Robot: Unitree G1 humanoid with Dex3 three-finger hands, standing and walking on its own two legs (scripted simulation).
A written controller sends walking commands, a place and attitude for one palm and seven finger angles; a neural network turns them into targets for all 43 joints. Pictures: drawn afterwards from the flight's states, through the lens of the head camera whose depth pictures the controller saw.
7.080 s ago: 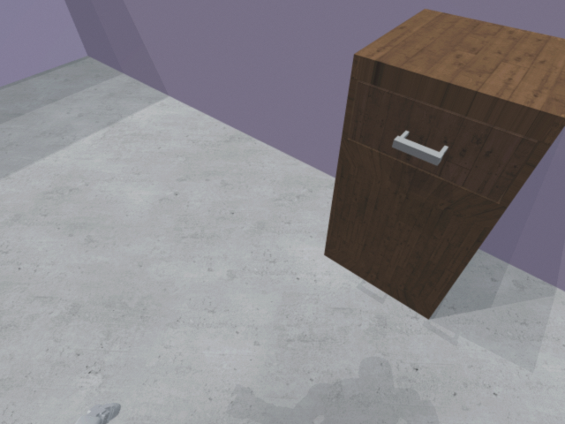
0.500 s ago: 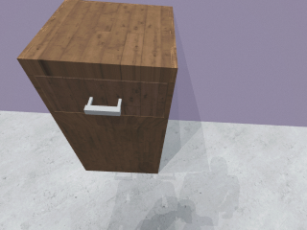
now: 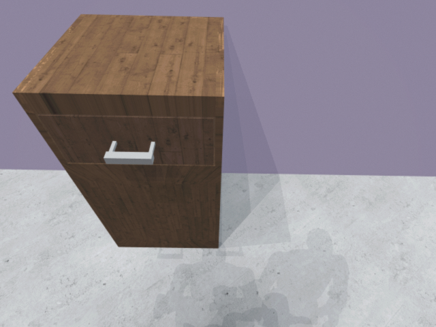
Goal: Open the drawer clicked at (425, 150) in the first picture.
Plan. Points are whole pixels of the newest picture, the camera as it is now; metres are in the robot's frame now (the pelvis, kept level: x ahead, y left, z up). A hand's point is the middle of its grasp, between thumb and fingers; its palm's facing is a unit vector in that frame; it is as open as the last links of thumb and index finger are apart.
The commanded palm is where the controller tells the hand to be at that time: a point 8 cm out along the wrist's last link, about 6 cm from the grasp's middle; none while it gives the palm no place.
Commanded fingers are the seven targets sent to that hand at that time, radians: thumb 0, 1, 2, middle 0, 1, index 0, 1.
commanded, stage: come to a stop and stand still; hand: left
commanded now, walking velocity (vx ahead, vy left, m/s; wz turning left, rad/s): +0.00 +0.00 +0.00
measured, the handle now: (131, 151) +0.53 +0.26 -0.04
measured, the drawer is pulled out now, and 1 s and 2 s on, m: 0.00 0.00 0.00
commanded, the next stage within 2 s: look again from close up in 0.28 s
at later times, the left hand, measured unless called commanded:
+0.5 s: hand out of the picture -0.05 +0.17 -0.17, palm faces +0.04 -0.98 -0.18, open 7.4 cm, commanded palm none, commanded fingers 0.00 0.90 0.90 -0.20 -0.30 -0.20 -0.30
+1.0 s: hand out of the picture -0.01 +0.21 -0.17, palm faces -0.02 -0.98 -0.21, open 7.3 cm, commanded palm +0.09 +0.26 -0.06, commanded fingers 0.00 0.83 0.87 -0.20 -0.34 -0.20 -0.34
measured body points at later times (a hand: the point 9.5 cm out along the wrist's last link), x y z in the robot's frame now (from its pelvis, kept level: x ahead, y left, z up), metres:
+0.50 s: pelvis -0.02 +0.01 +0.00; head -0.01 +0.00 +0.45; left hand -0.05 +0.22 -0.15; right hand -0.04 -0.19 -0.16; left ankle -0.03 +0.13 -0.73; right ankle +0.01 -0.07 -0.73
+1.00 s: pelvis -0.01 +0.04 +0.01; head -0.01 +0.04 +0.46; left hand -0.01 +0.26 -0.15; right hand -0.02 -0.16 -0.16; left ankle -0.04 +0.13 -0.73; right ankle +0.01 -0.07 -0.73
